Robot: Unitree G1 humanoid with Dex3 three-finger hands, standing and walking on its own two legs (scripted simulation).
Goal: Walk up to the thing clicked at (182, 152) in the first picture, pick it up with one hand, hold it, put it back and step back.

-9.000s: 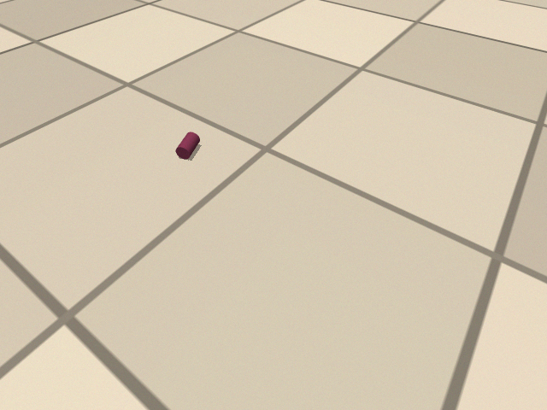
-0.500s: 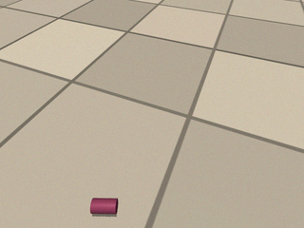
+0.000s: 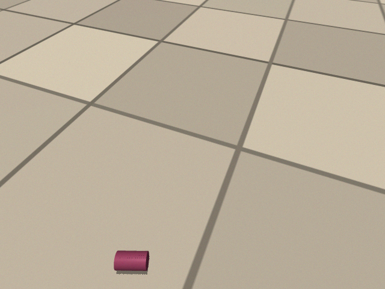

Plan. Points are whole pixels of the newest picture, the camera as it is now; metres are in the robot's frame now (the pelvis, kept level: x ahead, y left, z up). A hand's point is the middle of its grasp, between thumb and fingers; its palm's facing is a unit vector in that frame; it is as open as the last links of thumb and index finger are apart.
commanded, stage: stand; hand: left
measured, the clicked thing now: (132, 260) +0.41 +0.30 -0.74
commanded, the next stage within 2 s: walk up in 0.34 s
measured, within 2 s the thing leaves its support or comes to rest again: neither
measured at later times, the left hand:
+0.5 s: hand out of the picture +0.06 +0.29 -0.15, palm faces +0.02 -0.91 -0.41, open 7.4 cm
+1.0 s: hand out of the picture +0.04 +0.36 -0.18, palm faces -0.01 -0.93 -0.36, open 7.4 cm
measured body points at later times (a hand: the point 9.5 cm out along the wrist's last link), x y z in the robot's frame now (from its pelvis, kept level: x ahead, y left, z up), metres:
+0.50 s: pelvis -0.01 +0.02 -0.01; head +0.02 +0.01 +0.44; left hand +0.06 +0.33 -0.13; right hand +0.08 -0.30 -0.14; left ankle -0.02 +0.15 -0.73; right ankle -0.02 -0.12 -0.75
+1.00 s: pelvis -0.02 +0.09 -0.02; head +0.02 +0.10 +0.43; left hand +0.04 +0.41 -0.15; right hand +0.07 -0.21 -0.14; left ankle -0.02 +0.21 -0.75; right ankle -0.04 -0.03 -0.75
